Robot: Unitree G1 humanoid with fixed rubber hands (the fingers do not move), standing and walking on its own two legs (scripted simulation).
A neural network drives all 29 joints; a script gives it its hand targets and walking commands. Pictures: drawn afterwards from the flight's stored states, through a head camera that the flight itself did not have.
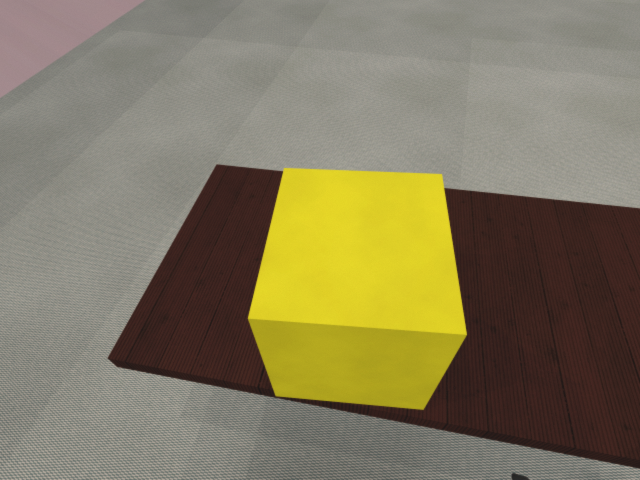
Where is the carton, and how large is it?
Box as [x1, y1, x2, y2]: [248, 168, 466, 409]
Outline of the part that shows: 284,168 248,316 248,320 275,395 423,409 466,335 441,174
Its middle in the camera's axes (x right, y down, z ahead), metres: +0.06 +0.07 +0.62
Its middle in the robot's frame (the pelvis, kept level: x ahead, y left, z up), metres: +0.40 -0.03 -0.05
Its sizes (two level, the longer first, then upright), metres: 0.266 0.243 0.267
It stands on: a table, 0.58 m high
